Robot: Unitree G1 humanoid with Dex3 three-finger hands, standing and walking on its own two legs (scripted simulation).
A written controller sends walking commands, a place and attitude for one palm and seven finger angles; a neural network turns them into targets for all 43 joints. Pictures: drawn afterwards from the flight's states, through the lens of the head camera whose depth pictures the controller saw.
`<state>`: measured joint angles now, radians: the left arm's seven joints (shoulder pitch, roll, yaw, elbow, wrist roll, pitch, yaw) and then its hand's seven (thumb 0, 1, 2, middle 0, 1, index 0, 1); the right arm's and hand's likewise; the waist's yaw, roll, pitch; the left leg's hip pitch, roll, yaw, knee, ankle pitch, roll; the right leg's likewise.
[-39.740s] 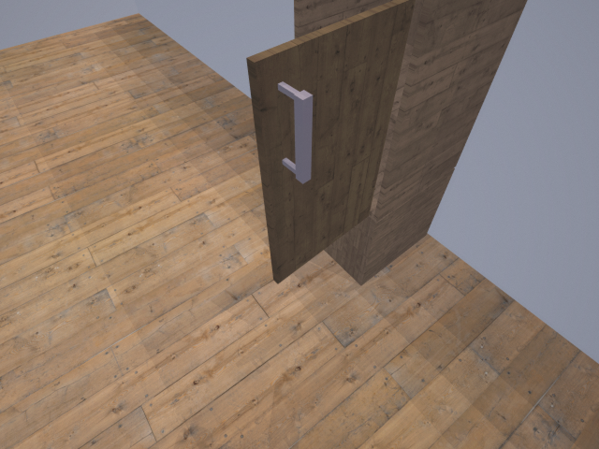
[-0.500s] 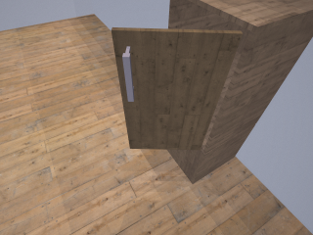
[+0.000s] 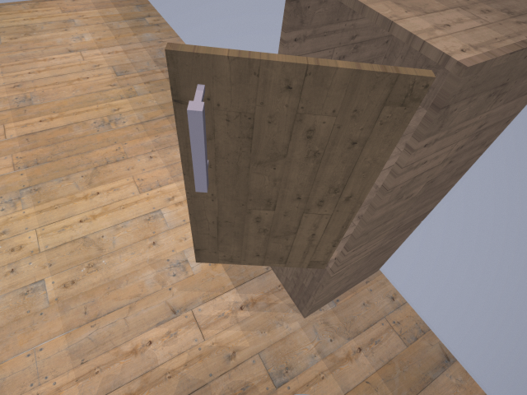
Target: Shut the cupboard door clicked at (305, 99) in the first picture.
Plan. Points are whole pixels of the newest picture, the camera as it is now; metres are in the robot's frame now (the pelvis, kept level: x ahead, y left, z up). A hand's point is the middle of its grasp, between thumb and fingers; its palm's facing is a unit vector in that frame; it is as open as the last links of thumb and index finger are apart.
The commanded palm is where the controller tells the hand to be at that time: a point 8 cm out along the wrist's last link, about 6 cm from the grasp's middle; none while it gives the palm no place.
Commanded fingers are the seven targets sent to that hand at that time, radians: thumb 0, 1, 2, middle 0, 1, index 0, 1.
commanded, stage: shuffle to correct the standing spot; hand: left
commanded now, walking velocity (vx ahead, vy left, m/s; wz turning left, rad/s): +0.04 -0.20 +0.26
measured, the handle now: (201, 142) +0.44 +0.14 +0.13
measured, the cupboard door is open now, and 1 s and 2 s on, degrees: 58 58 58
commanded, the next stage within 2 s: come to a stop and stand still in 0.10 s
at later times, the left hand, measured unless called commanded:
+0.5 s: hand out of the picture +0.14 +0.11 -0.17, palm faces +0.06 -0.98 -0.17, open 7.4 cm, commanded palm none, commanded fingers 0.00 0.90 0.90 -0.20 -0.30 -0.20 -0.30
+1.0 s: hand out of the picture +0.04 +0.15 -0.15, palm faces +0.04 -0.96 -0.28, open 7.4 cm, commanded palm none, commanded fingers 0.00 0.90 0.90 -0.20 -0.30 -0.20 -0.30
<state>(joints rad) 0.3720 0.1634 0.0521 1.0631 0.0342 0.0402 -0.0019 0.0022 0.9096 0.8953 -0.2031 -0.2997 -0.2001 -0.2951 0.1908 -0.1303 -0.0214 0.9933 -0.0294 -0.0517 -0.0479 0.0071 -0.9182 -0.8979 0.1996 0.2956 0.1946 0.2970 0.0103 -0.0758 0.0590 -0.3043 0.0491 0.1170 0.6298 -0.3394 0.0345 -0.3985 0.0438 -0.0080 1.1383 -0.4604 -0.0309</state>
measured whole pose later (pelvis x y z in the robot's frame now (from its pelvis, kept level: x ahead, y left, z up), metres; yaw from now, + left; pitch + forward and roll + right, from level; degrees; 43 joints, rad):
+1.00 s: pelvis +0.02 -0.05 +0.00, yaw +1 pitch -2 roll +0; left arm 0.33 0.18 -0.01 0.96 0.02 0.03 0.03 0.00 0.91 0.90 -0.20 -0.30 -0.20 -0.30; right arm 0.26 -0.20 -0.03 0.92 -0.02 0.02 0.00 0.00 -0.93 -0.90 0.20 0.30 0.20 0.30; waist 0.00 0.07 -0.01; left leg -0.29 -0.04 0.15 0.53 -0.22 0.09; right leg -0.27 -0.04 0.03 0.59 -0.32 0.01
